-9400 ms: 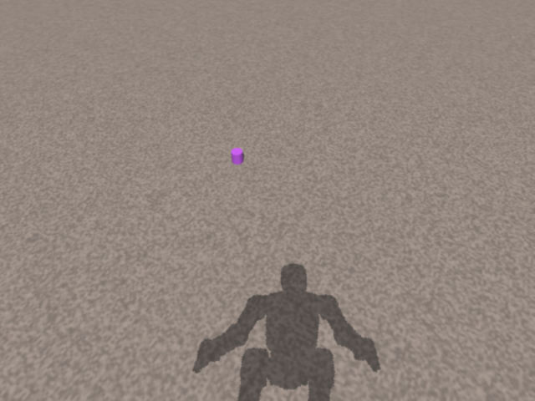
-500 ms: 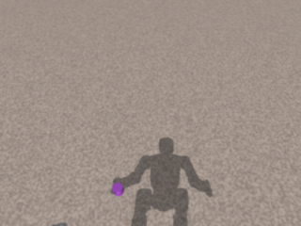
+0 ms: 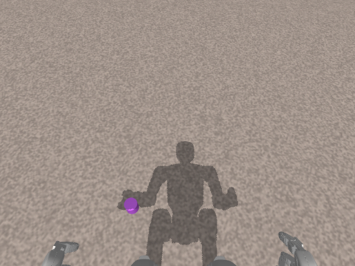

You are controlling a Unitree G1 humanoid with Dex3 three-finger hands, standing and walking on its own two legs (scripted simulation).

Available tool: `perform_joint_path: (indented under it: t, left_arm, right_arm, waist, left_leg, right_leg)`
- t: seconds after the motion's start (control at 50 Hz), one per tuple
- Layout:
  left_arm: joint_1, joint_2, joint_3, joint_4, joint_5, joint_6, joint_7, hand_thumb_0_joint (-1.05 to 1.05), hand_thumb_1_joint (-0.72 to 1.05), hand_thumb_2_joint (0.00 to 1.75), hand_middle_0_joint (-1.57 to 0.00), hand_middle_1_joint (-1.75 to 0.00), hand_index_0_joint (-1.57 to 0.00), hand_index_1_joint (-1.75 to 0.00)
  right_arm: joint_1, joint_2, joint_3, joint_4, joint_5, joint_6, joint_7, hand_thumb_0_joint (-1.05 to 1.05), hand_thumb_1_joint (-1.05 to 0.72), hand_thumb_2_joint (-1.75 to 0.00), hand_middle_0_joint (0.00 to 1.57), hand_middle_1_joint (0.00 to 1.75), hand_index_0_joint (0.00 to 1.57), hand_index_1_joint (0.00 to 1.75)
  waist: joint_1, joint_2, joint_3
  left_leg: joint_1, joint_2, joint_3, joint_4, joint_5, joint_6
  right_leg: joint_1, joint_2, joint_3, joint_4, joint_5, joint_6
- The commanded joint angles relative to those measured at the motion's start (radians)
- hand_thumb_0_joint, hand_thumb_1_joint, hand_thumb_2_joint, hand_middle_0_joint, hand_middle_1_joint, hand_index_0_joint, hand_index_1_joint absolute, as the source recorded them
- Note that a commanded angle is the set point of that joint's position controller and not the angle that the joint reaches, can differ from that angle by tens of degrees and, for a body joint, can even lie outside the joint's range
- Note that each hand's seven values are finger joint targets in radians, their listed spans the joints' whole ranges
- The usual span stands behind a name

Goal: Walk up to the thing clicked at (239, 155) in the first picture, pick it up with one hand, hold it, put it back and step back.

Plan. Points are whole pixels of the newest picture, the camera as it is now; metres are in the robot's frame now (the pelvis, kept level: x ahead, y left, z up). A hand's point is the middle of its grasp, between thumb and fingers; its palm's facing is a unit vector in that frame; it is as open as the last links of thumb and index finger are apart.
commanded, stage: rise first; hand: left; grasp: from above
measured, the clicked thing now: (131, 205) +0.45 +0.24 -0.68
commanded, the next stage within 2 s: none
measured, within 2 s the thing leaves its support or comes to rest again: neither
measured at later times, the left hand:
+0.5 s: hand out of the picture +0.14 +0.27 -0.22, palm faces -0.27 -0.79 -0.55, open 14.1 cm
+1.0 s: hand (97, 231) +0.28 +0.31 -0.41, palm faces -0.47 -0.30 -0.83, open 13.9 cm
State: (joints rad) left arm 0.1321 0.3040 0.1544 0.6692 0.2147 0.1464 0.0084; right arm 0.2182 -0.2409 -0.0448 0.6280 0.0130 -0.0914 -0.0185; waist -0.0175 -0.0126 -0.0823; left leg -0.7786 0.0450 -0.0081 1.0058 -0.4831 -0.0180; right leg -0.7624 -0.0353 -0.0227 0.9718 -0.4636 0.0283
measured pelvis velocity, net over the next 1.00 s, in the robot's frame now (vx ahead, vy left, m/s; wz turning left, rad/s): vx -0.08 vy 0.00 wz -0.04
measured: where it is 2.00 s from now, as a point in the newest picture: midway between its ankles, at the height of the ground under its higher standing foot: outside the picture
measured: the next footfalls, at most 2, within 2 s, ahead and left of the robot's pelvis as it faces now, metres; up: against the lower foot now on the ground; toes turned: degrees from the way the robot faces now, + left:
none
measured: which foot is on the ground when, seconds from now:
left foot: down 0.00-1.00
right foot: down 0.00-1.00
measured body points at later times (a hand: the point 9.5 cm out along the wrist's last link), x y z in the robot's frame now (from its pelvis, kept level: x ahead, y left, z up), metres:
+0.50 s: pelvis -0.02 +0.00 -0.07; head +0.11 +0.02 +0.36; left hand +0.15 +0.31 -0.18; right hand +0.18 -0.25 -0.16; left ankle +0.00 +0.13 -0.68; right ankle +0.00 -0.14 -0.68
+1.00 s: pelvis -0.08 +0.00 -0.28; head +0.14 +0.01 +0.12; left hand +0.31 +0.32 -0.36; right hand +0.05 -0.28 -0.41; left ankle +0.00 +0.13 -0.68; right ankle +0.00 -0.14 -0.68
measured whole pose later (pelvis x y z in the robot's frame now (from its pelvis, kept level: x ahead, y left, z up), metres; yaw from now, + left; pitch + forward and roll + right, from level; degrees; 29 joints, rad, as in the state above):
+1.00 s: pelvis -0.08 +0.00 -0.28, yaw -2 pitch +35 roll -4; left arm -0.51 0.61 0.16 0.91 0.87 -0.17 0.10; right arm 0.09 -0.28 -0.05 0.72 -0.02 -0.13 0.05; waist -0.04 0.01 -0.11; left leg -2.00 0.03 -0.09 2.07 -0.68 -0.03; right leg -1.97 -0.03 -0.02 2.02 -0.66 0.02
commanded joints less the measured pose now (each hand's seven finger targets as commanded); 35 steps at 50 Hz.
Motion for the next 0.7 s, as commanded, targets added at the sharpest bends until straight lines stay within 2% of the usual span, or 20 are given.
perform_joint_path:
  t: [0.0, 0.04, 0.1, 0.12, 0.18, 0.2, 0.22, 0.28, 0.34, 0.38, 0.42, 0.46, 0.5, 0.54, 0.56, 0.6, 0.62, 0.64, 0.66, 0.68]
  left_arm:
    - [0.061, 0.189, 0.053, -0.241, 0.024, 0.008, 0.021, 0.0, -0.61, 1.01, -0.07, -1.07, -0.05, -1.08]
    - [0.087, 0.168, 0.033, -0.272, 0.022, 0.031, 0.015, 0.0, -0.59, 0.99, -0.07, -1.08, -0.06, -1.09]
    - [0.117, 0.166, 0.031, -0.315, 0.034, 0.055, 0.016, 0.0, -0.58, 0.98, -0.07, -1.08, -0.07, -1.08]
    - [0.12, 0.163, 0.031, -0.308, 0.039, 0.06, 0.019, 0.0, -0.57, 0.97, -0.07, -1.08, -0.07, -1.08]
    - [0.134, 0.175, 0.045, -0.343, 0.051, 0.063, 0.022, 0.0, -0.56, 0.97, -0.06, -1.08, -0.07, -1.07]
    - [0.146, 0.166, 0.034, -0.347, 0.056, 0.062, 0.023, 0.0, -0.55, 0.96, -0.06, -1.08, -0.07, -1.07]
    - [0.148, 0.172, 0.042, -0.36, 0.055, 0.06, 0.024, 0.0, -0.54, 0.96, -0.06, -1.08, -0.07, -1.07]
    - [0.183, 0.186, 0.053, -0.402, 0.068, 0.054, 0.026, 0.0, -0.55, 0.97, -0.06, -1.08, -0.07, -1.07]
    - [0.122, 0.198, 0.039, -0.406, 0.089, 0.039, 0.028, 0.0, -0.54, 0.96, -0.06, -1.1, -0.07, -1.09]
    - [0.05, 0.233, 0.05, -0.357, 0.127, 0.015, 0.03, 0.0, -0.56, 0.97, -0.06, -1.09, -0.06, -1.08]
    - [-0.008, 0.24, 0.049, -0.285, 0.161, -0.021, 0.03, 0.0, -0.54, 0.96, -0.05, -1.09, -0.06, -1.08]
    - [-0.082, 0.267, 0.061, -0.242, 0.206, -0.072, 0.037, 0.0, -0.53, 0.96, -0.05, -1.08, -0.05, -1.08]
    - [-0.124, 0.269, 0.039, -0.225, 0.249, -0.125, 0.038, 0.0, -0.51, 0.95, -0.05, -1.1, -0.06, -1.08]
    - [-0.157, 0.299, 0.045, -0.203, 0.293, -0.169, 0.044, 0.0, -0.51, 0.96, -0.05, -1.1, -0.06, -1.09]
    - [-0.192, 0.294, 0.024, -0.197, 0.309, -0.191, 0.046, 0.0, -0.51, 0.96, -0.05, -1.1, -0.07, -1.09]
    - [-0.235, 0.357, 0.059, -0.167, 0.351, -0.226, 0.063, 0.0, -0.52, 0.97, -0.07, -1.09, -0.08, -1.09]
    - [-0.275, 0.377, 0.061, -0.167, 0.374, -0.242, 0.073, 0.0, -0.53, 0.97, -0.07, -1.1, -0.08, -1.09]
    - [-0.299, 0.42, 0.092, -0.148, 0.399, -0.253, 0.089, 0.0, -0.55, 0.99, -0.07, -1.09, -0.07, -1.08]
    - [-0.3, 0.436, 0.1, -0.126, 0.421, -0.257, 0.1, 0.0, -0.56, 0.99, -0.07, -1.09, -0.07, -1.09]
    - [-0.324, 0.446, 0.101, -0.104, 0.447, -0.261, 0.109, 0.0, -0.56, 0.99, -0.07, -1.1, -0.08, -1.09]
  right_arm:
    - [0.007, -0.149, -0.06, -0.146, -0.003, -0.061, -0.014, 0.0, -0.89, -0.9, 0.2, 0.3, 0.2, 0.3]
    - [-0.002, -0.149, -0.056, -0.153, -0.004, -0.067, -0.014, 0.0, -0.9, -0.9, 0.2, 0.3, 0.2, 0.3]
    - [-0.006, -0.141, -0.052, -0.166, -0.008, -0.077, -0.018, 0.0, -0.91, -0.9, 0.2, 0.3, 0.2, 0.3]
    - [-0.01, -0.142, -0.051, -0.174, -0.009, -0.081, -0.019, 0.0, -0.9, -0.9, 0.2, 0.3, 0.2, 0.3]
    - [-0.014, -0.131, -0.046, -0.191, -0.012, -0.094, -0.019, 0.0, -0.9, -0.9, 0.2, 0.3, 0.2, 0.3]
    - [-0.017, -0.129, -0.046, -0.197, -0.011, -0.098, -0.021, 0.0, -0.89, -0.9, 0.2, 0.3, 0.2, 0.3]
    - [-0.018, -0.129, -0.044, -0.201, -0.012, -0.102, -0.019, 0.0, -0.88, -0.9, 0.2, 0.3, 0.2, 0.3]
    - [-0.031, -0.131, -0.047, -0.212, -0.011, -0.113, -0.017, 0.0, -0.88, -0.9, 0.2, 0.3, 0.2, 0.3]
    - [-0.038, -0.136, -0.044, -0.209, -0.011, -0.122, -0.014, 0.0, -0.88, -0.9, 0.2, 0.3, 0.2, 0.3]
    - [-0.048, -0.143, -0.044, -0.199, -0.01, -0.128, -0.013, 0.0, -0.89, -0.9, 0.2, 0.3, 0.2, 0.3]
    - [-0.057, -0.151, -0.05, -0.186, -0.016, -0.137, -0.007, 0.0, -0.87, -0.89, 0.2, 0.3, 0.2, 0.3]
    - [-0.068, -0.158, -0.055, -0.173, -0.017, -0.149, -0.001, 0.0, -0.86, -0.89, 0.2, 0.3, 0.2, 0.3]
    - [-0.071, -0.168, -0.063, -0.164, -0.015, -0.158, 0.005, 0.0, -0.86, -0.89, 0.2, 0.3, 0.2, 0.3]
    - [-0.073, -0.179, -0.068, -0.147, -0.014, -0.162, 0.01, 0.0, -0.86, -0.89, 0.2, 0.3, 0.2, 0.3]
    - [-0.074, -0.182, -0.071, -0.14, -0.013, -0.164, 0.014, 0.0, -0.86, -0.89, 0.2, 0.3, 0.2, 0.3]
    - [-0.066, -0.196, -0.076, -0.115, -0.01, -0.162, 0.02, 0.0, -0.88, -0.89, 0.2, 0.3, 0.2, 0.3]
    - [-0.065, -0.197, -0.081, -0.11, -0.011, -0.16, 0.023, 0.0, -0.88, -0.9, 0.2, 0.3, 0.2, 0.3]
    - [-0.064, -0.202, -0.08, -0.1, -0.011, -0.155, 0.025, 0.0, -0.89, -0.9, 0.2, 0.3, 0.2, 0.3]
    - [-0.061, -0.206, -0.082, -0.088, -0.009, -0.148, 0.027, 0.0, -0.9, -0.9, 0.2, 0.3, 0.2, 0.3]
    - [-0.058, -0.212, -0.084, -0.08, -0.01, -0.143, 0.031, 0.0, -0.9, -0.9, 0.2, 0.3, 0.2, 0.3]
  waist:
    - [0.003, 0.101, -0.262]
    - [-0.008, 0.086, -0.267]
    - [-0.012, 0.081, -0.284]
    - [-0.022, 0.07, -0.279]
    - [-0.009, 0.073, -0.286]
    - [-0.017, 0.067, -0.297]
    - [-0.015, 0.069, -0.298]
    - [0.004, 0.106, -0.322]
    - [-0.024, 0.1, -0.322]
    - [-0.029, 0.099, -0.302]
    - [-0.035, 0.074, -0.281]
    - [-0.03, 0.098, -0.313]
    - [-0.028, 0.099, -0.371]
    - [-0.023, 0.103, -0.439]
    - [-0.028, 0.107, -0.463]
    - [-0.015, 0.107, -0.528]
    - [-0.016, 0.109, -0.555]
    - [-0.003, 0.108, -0.571]
    - [0.015, 0.117, -0.596]
    - [0.009, 0.127, -0.613]
  left_leg:
    - [0.144, -0.027, 0.004, -0.099, 0.325, 0.007]
    - [0.126, -0.022, -0.004, -0.078, 0.332, 0.009]
    - [0.096, -0.02, -0.006, -0.034, 0.353, 0.012]
    - [0.076, -0.022, -0.005, -0.018, 0.34, 0.015]
    - [0.029, -0.026, -0.001, 0.021, 0.317, 0.018]
    - [0.016, -0.028, 0.001, 0.036, 0.304, 0.021]
    - [0.0, -0.028, -0.001, 0.045, 0.3, 0.02]
    - [-0.017, -0.028, -0.007, 0.067, 0.286, 0.016]
    - [-0.072, -0.024, -0.021, 0.111, 0.263, 0.014]
    - [-0.147, -0.027, -0.018, 0.168, 0.215, 0.019]
    - [-0.243, -0.029, -0.021, 0.23, 0.138, 0.023]
    - [-0.314, -0.035, -0.02, 0.291, 0.077, 0.023]
    - [-0.355, -0.037, -0.018, 0.34, 0.046, 0.022]
    - [-0.398, -0.04, -0.017, 0.403, 0.064, 0.022]
    - [-0.427, -0.042, -0.016, 0.436, 0.066, 0.021]
    - [-0.47, -0.042, -0.013, 0.507, 0.113, 0.025]
    - [-0.492, -0.045, -0.007, 0.537, 0.115, 0.026]
    - [-0.529, -0.046, -0.005, 0.566, 0.112, 0.027]
    - [-0.527, -0.043, -0.004, 0.588, 0.153, 0.026]
    - [-0.539, -0.043, -0.007, 0.61, 0.167, 0.024]
  right_leg:
    - [0.092, 0.036, -0.022, -0.066, 0.254, -0.042]
    - [0.074, 0.037, -0.025, -0.046, 0.256, -0.041]
    - [0.044, 0.036, -0.028, -0.014, 0.266, -0.043]
    - [0.027, 0.037, -0.028, -0.005, 0.262, -0.042]
    - [-0.002, 0.034, -0.025, 0.026, 0.25, -0.044]
    - [-0.012, 0.035, -0.023, 0.034, 0.247, -0.043]
    - [-0.023, 0.035, -0.024, 0.048, 0.241, -0.044]
    - [-0.076, 0.037, -0.025, 0.094, 0.213, -0.048]
    - [-0.135, 0.036, -0.025, 0.147, 0.195, -0.048]
    - [-0.217, 0.036, -0.02, 0.194, 0.157, -0.049]
    - [-0.301, 0.034, -0.016, 0.255, 0.1, -0.047]
    - [-0.381, 0.029, -0.005, 0.32, 0.054, -0.047]
    - [-0.437, 0.029, -0.001, 0.375, 0.029, -0.048]
    - [-0.475, 0.03, 0.003, 0.439, 0.049, -0.049]
    - [-0.508, 0.031, 0.002, 0.472, 0.052, -0.05]
    - [-0.549, 0.03, 0.003, 0.531, 0.091, -0.051]
    - [-0.567, 0.032, 0.005, 0.55, 0.095, -0.05]
    - [-0.588, 0.031, 0.006, 0.578, 0.094, -0.051]
    - [-0.603, 0.032, 0.005, 0.606, 0.119, -0.052]
    - [-0.634, 0.031, 0.0, 0.635, 0.123, -0.054]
